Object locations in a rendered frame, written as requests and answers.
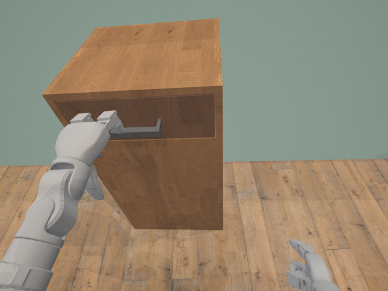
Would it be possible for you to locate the drawer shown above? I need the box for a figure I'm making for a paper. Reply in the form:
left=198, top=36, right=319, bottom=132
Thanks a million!
left=56, top=93, right=215, bottom=140

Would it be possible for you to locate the handle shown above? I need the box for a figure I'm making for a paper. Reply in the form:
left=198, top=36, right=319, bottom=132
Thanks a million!
left=110, top=119, right=162, bottom=138

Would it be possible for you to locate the cabinet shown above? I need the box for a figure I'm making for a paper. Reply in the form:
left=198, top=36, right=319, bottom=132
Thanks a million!
left=42, top=18, right=223, bottom=230

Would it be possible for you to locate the right robot hand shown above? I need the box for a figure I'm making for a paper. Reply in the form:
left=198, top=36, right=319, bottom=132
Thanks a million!
left=286, top=239, right=333, bottom=291

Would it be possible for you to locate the left robot hand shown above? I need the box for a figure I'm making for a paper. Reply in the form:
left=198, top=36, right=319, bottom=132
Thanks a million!
left=55, top=110, right=124, bottom=200

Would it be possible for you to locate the robot left forearm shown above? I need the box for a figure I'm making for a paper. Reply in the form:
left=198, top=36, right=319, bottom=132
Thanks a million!
left=0, top=158, right=91, bottom=291

